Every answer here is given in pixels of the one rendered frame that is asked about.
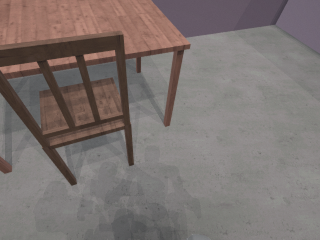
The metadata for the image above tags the table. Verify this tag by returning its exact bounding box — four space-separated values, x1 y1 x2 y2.
0 0 191 174

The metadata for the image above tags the chair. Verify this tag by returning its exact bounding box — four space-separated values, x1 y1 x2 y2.
0 30 134 186

